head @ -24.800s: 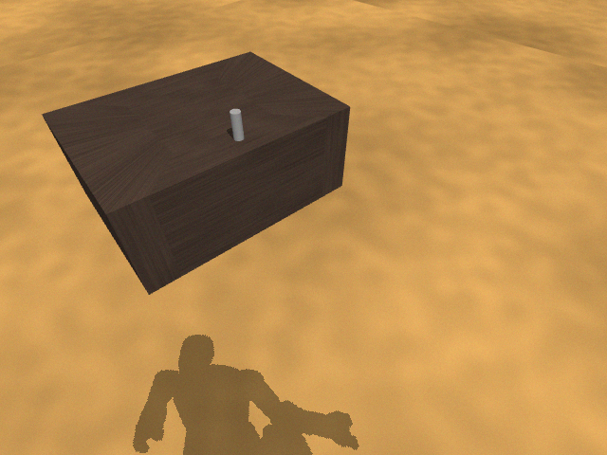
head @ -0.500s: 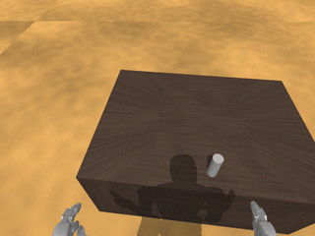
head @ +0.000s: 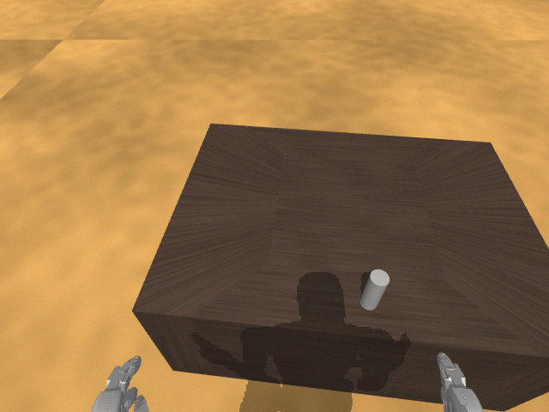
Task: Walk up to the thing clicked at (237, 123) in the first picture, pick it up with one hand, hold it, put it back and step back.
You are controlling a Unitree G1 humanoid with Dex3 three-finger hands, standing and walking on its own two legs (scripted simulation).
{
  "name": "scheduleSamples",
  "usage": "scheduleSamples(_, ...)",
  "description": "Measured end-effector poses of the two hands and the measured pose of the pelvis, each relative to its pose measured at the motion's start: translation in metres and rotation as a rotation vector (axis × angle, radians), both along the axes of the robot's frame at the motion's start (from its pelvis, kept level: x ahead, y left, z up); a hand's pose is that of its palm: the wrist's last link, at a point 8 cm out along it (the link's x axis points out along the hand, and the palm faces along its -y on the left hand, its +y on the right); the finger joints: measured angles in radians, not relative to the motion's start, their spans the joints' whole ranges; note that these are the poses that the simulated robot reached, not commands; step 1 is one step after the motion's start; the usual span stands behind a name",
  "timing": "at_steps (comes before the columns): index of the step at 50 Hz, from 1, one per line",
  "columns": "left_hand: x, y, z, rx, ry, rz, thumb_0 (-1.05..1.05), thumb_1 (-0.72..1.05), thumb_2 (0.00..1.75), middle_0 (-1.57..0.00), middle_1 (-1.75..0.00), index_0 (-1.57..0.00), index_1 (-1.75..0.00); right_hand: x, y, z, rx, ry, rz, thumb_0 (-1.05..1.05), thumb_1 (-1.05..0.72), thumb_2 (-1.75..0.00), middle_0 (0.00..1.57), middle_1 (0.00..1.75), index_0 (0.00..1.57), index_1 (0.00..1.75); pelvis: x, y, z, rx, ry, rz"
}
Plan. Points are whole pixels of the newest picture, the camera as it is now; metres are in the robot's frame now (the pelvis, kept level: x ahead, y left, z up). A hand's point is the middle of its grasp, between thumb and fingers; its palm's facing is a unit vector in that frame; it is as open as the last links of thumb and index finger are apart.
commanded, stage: home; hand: right
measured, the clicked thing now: (373, 290) +0.45 -0.21 -0.22
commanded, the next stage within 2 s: stand in 0.52 s
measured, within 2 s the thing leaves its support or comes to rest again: neither
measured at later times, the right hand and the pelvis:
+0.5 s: hand out of the picture +0.17 -0.18 -0.06, palm faces +0.10 +0.96 -0.28, open 17.5 cm; pelvis +0.00 +0.00 +0.00, yaw +0 degrees
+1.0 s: hand out of the picture +0.07 -0.26 -0.12, palm faces -0.02 +0.93 -0.36, open 10.7 cm; pelvis +0.01 -0.01 +0.03, yaw +0 degrees
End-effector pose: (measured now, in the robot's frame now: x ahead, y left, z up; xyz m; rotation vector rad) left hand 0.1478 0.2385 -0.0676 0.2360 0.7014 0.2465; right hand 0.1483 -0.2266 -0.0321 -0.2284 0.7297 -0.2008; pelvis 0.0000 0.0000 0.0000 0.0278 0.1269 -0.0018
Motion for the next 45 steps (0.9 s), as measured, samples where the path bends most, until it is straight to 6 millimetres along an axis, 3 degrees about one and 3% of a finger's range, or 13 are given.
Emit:
scheduleSamples(29,-0.003,0.002,-0.005,0.017,0.014,-0.031,0.01,0.9,0.9,-0.2,-0.31,-0.2,-0.3,-0.004,0.001,-0.002,-0.024,0.0,0.027,-0.01,0.56,-0.04,0.05,0.04,0.06,0.05,-0.004,0.002,-0.001,-0.005,-0.009,-0.002)
scheduleSamples(32,-0.007,0.008,-0.017,0.038,0.142,-0.134,0.01,0.9,0.9,-0.2,-0.31,-0.2,-0.3,-0.007,-0.01,-0.02,-0.067,0.06,0.112,-0.01,0.54,-0.05,0.06,0.05,0.06,0.05,-0.004,0.003,0.002,-0.019,-0.053,-0.005)
scheduleSamples(37,-0.023,0.029,-0.02,0.026,0.272,-0.114,0.01,0.9,0.9,-0.2,-0.31,-0.21,-0.3,-0.027,-0.041,-0.04,-0.08,0.197,0.094,-0.01,0.45,-0.13,0.11,0.11,0.11,0.12,0.0,0.0,0.009,-0.034,-0.088,-0.004)
scheduleSamples(45,-0.054,0.048,-0.017,0.037,0.418,-0.041,0.01,0.91,0.9,-0.2,-0.3,-0.2,-0.3,-0.067,-0.069,-0.048,-0.086,0.369,0.011,-0.01,0.02,-0.54,0.18,0.24,0.18,0.25,0.005,-0.005,0.023,-0.026,-0.12,-0.004)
